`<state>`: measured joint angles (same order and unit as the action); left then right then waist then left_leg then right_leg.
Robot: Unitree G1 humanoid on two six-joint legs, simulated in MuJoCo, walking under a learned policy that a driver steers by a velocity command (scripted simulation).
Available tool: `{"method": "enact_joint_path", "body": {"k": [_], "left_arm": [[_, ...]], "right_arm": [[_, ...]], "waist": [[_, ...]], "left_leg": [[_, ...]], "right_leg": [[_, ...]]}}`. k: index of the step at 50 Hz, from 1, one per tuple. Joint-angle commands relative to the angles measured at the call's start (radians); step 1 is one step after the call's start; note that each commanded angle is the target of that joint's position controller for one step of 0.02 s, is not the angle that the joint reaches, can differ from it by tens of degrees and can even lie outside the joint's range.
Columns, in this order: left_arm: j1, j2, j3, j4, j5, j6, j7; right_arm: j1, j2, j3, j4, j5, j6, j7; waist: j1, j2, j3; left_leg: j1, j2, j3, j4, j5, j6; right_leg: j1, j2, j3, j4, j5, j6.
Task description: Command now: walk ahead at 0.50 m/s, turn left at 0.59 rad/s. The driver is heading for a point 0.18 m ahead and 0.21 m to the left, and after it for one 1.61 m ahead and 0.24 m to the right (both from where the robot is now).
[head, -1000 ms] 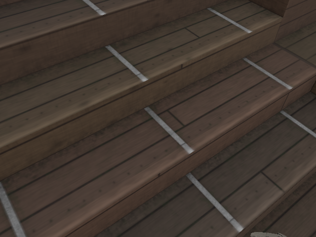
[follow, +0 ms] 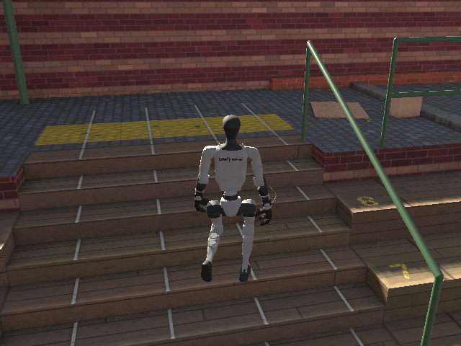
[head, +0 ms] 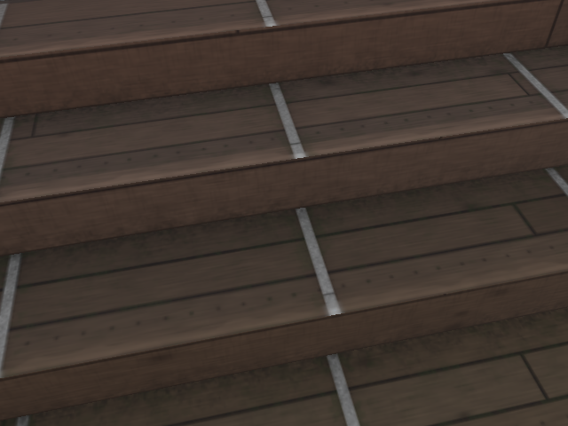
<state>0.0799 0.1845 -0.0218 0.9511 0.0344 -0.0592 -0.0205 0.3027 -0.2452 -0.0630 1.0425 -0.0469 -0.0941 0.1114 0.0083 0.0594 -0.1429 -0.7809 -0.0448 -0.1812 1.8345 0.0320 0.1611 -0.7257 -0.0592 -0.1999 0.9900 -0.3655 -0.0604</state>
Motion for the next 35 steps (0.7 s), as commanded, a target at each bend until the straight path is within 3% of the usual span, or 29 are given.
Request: {"method": "enact_joint_path", "body": {"k": [1, 2, 3, 4, 5, 6, 7, 10, 12, 15, 18, 19, 20, 21, 22, 23, 24, 25, 26, 27, 28, 29, 30, 31, 32, 33, 34, 35], "left_arm": [[-0.022, -0.122, -0.024, 0.033, 0.015, -0.030, 0.021], [-0.017, -0.117, -0.017, 0.036, 0.022, -0.042, 0.027], [0.006, -0.072, 0.000, 0.037, 0.027, -0.047, 0.023], [0.050, -0.060, 0.003, 0.049, 0.039, -0.048, 0.022], [0.099, -0.046, 0.003, 0.063, 0.051, -0.045, 0.016], [0.147, -0.028, 0.002, 0.072, 0.063, -0.042, 0.011], [0.226, -0.027, -0.001, 0.114, 0.075, -0.035, 0.003], [0.355, -0.037, -0.020, 0.183, 0.092, -0.040, -0.013], [0.414, -0.035, -0.029, 0.201, 0.098, -0.048, -0.010], [0.466, -0.063, -0.042, 0.241, 0.129, -0.042, -0.010], [0.538, -0.084, -0.052, 0.263, 0.156, -0.046, -0.022], [0.568, -0.075, -0.051, 0.269, 0.152, -0.050, -0.025], [0.447, -0.030, -0.039, 0.225, 0.115, -0.048, -0.047], [0.462, -0.021, -0.037, 0.223, 0.081, -0.053, -0.060], [0.469, -0.008, -0.036, 0.207, 0.057, -0.067, -0.058], [0.501, 0.028, -0.032, 0.233, 0.052, -0.073, -0.064], [0.488, 0.077, -0.020, 0.223, 0.047, -0.089, -0.069], [0.467, 0.141, 0.002, 0.205, 0.034, -0.092, -0.073], [0.458, 0.177, 0.016, 0.210, 0.035, -0.094, -0.078], [0.511, 0.134, 0.016, 0.215, 0.059, -0.109, -0.084], [0.506, 0.120, 0.011, 0.211, 0.066, -0.112, -0.107], [0.393, 0.082, 0.016, 0.191, 0.055, -0.096, -0.136], [0.357, 0.020, 0.022, 0.192, -0.001, -0.068, -0.149], [0.342, -0.019, 0.029, 0.181, -0.002, -0.062, -0.145], [0.267, -0.021, 0.042, 0.171, -0.006, -0.076, -0.124], [0.213, -0.034, 0.042, 0.145, -0.007, -0.077, -0.103], [0.196, -0.058, 0.025, 0.127, -0.007, -0.067, -0.094], [0.203, -0.083, 0.017, 0.109, -0.010, -0.050, -0.092]], "right_arm": [[0.016, 0.093, 0.038, -0.026, 0.012, 0.031, -0.003], [-0.010, 0.096, 0.042, -0.037, 0.017, 0.031, 0.001], [-0.041, 0.091, 0.043, -0.043, 0.023, 0.030, 0.015], [-0.074, 0.072, 0.043, -0.052, 0.028, 0.027, 0.022], [-0.101, 0.058, 0.045, -0.049, 0.026, 0.025, 0.026], [-0.092, 0.043, 0.041, -0.033, 0.025, 0.024, 0.033], [-0.107, 0.033, 0.043, -0.034, 0.029, 0.023, 0.033], [-0.191, 0.028, 0.056, -0.062, 0.025, 0.018, 0.003], [-0.242, 0.027, 0.060, -0.076, 0.018, 0.027, 0.000], [-0.387, 0.074, 0.097, -0.164, 0.034, 0.045, -0.013], [-0.512, 0.063, 0.101, -0.232, 0.043, 0.067, -0.034], [-0.523, 0.070, 0.100, -0.240, 0.041, 0.080, -0.035], [-0.590, 0.077, 0.105, -0.262, 0.032, 0.104, -0.022], [-0.660, 0.078, 0.101, -0.288, 0.031, 0.125, -0.015], [-0.619, 0.100, 0.097, -0.283, 0.023, 0.130, -0.003], [-0.573, 0.137, 0.105, -0.291, 0.023, 0.144, 0.005], [-0.550, 0.100, 0.086, -0.288, 0.036, 0.131, 0.004], [-0.456, 0.065, 0.070, -0.268, 0.053, 0.116, -0.002], [-0.357, 0.029, 0.051, -0.251, 0.053, 0.101, -0.016], [-0.213, -0.007, 0.043, -0.217, 0.046, 0.086, -0.036], [-0.032, -0.044, 0.031, -0.156, 0.051, 0.090, -0.051], [0.162, -0.100, 0.014, -0.085, 0.016, 0.103, -0.061], [0.305, -0.180, -0.024, -0.029, -0.031, 0.108, -0.075], [0.304, -0.174, -0.030, 0.002, -0.035, 0.089, -0.086], [0.246, -0.094, -0.014, 0.033, -0.025, 0.073, -0.079], [0.153, -0.013, 0.011, 0.039, -0.011, 0.061, -0.065], [0.035, 0.067, 0.038, 0.043, -0.003, 0.060, -0.053], [-0.079, 0.140, 0.065, 0.035, 0.004, 0.058, -0.047]], "waist": [[-0.091, -0.010, -0.002], [-0.100, -0.027, 0.018], [-0.081, -0.049, 0.025], [-0.062, -0.055, 0.025], [-0.043, -0.063, 0.036], [-0.026, -0.118, 0.054], [-0.007, -0.112, 0.074], [0.016, -0.058, 0.101], [0.029, -0.082, 0.083], [0.038, -0.072, 0.127], [0.073, -0.068, 0.117], [0.076, -0.093, 0.128], [0.050, -0.094, 0.170], [0.063, -0.103, 0.166], [0.041, -0.152, 0.181], [-0.005, -0.170, 0.158], [-0.034, -0.194, 0.159], [-0.072, -0.255, 0.115], [-0.105, -0.299, 0.076], [-0.113, -0.240, -0.061], [-0.168, -0.190, -0.126], [-0.240, -0.050, -0.114], [-0.250, -0.017, -0.126], [-0.222, 0.035, -0.086], [-0.175, 0.104, 0.013], [-0.110, 0.038, 0.020], [-0.044, -0.020, -0.001], [0.018, -0.079, 0.021]], "left_leg": [[-0.237, 0.106, -0.031, 0.061, 0.024, 0.048], [-0.231, 0.110, -0.026, 0.040, -0.013, 0.054], [-0.234, 0.108, 0.023, 0.049, -0.071, 0.041], [-0.253, 0.100, 0.030, 0.044, -0.055, 0.046], [-0.301, 0.094, 0.034, 0.052, -0.038, 0.052], [-0.358, 0.071, 0.049, 0.216, -0.066, 0.064], [-0.487, 0.051, 0.032, 0.348, -0.104, 0.091], [-0.726, 0.054, -0.031, 0.325, -0.063, 0.136], [-0.745, 0.068, 0.016, 0.327, -0.055, 0.123], [-0.837, 0.110, 0.060, 0.276, -0.117, 0.153], [-0.795, 0.172, 0.109, -0.023, -0.057, 0.137], [-0.785, 0.169, 0.136, -0.070, -0.039, 0.125], [-0.626, 0.212, 0.229, -0.271, -0.227, 0.101], [-0.488, 0.174, 0.302, -0.325, -0.346, 0.085], [-0.353, 0.132, 0.345, -0.327, -0.402, 0.062], [-0.223, 0.091, 0.363, -0.350, -0.356, 0.055], [-0.150, 0.035, 0.368, -0.469, -0.406, 0.044], [-0.037, -0.033, 0.382, -0.641, -0.419, 0.021], [0.131, -0.058, 0.349, -0.731, -0.386, 0.012], [0.504, -0.005, 0.225, -0.651, -0.048, 0.072], [0.779, 0.055, 0.060, -0.815, -0.200, 0.100], [0.894, 0.176, -0.199, -1.110, -0.295, 0.162], [0.820, 0.310, -0.537, -1.369, -0.209, 0.208], [0.716, 0.326, -0.540, -1.408, -0.313, 0.168], [0.577, 0.313, -0.431, -1.368, -0.291, 0.170], [0.533, 0.309, -0.317, -1.346, -0.246, 0.128], [0.477, 0.310, -0.238, -1.358, -0.218, 0.108], [0.397, 0.289, -0.135, -1.377, -0.257, 0.083]], "right_leg": [[0.240, -0.228, 0.407, -0.588, 0.028, -0.118], [0.225, -0.206, 0.317, -0.617, 0.061, -0.104], [0.243, -0.199, 0.229, -0.664, 0.071, -0.114], [0.269, -0.189, 0.186, -0.697, 0.077, -0.115], [0.303, -0.184, 0.157, -0.720, 0.069, -0.123], [0.350, -0.200, 0.154, -0.738, 0.106, -0.149], [0.438, -0.220, 0.167, -0.736, 0.100, -0.167], [0.648, -0.242, 0.143, -0.722, 0.137, -0.163], [0.697, -0.224, 0.086, -0.730, 0.191, -0.164], [0.769, -0.254, 0.056, -0.798, 0.300, -0.164], [0.831, -0.266, 0.000, -0.855, 0.339, -0.153], [0.855, -0.268, -0.016, -0.864, 0.395, -0.158], [0.742, -0.289, -0.084, -0.955, 0.412, -0.157], [0.660, -0.273, -0.116, -0.977, 0.463, -0.176], [0.627, -0.277, -0.149, -0.955, 0.671, -0.171], [0.615, -0.298, -0.147, -0.889, 1.059, -0.192], [0.668, -0.305, -0.141, -0.831, 1.336, -0.193], [0.747, -0.298, -0.150, -0.738, 1.528, -0.214], [0.738, -0.294, -0.133, -0.637, 1.648, -0.205], [0.502, -0.241, -0.106, -0.463, 1.592, -0.140], [0.260, -0.167, -0.030, -0.273, 1.298, -0.119], [0.019, -0.047, 0.065, -0.011, 0.677, -0.081], [-0.032, 0.023, 0.249, 0.512, 0.325, -0.054], [-0.127, 0.054, 0.441, 0.768, 0.419, -0.081], [-0.244, 0.089, 0.479, 1.002, 0.404, -0.109], [-0.315, 0.104, 0.493, 1.064, 0.404, -0.160], [-0.347, 0.079, 0.473, 1.123, 0.401, -0.207], [-0.372, 0.051, 0.458, 1.118, 0.371, -0.244]]}}
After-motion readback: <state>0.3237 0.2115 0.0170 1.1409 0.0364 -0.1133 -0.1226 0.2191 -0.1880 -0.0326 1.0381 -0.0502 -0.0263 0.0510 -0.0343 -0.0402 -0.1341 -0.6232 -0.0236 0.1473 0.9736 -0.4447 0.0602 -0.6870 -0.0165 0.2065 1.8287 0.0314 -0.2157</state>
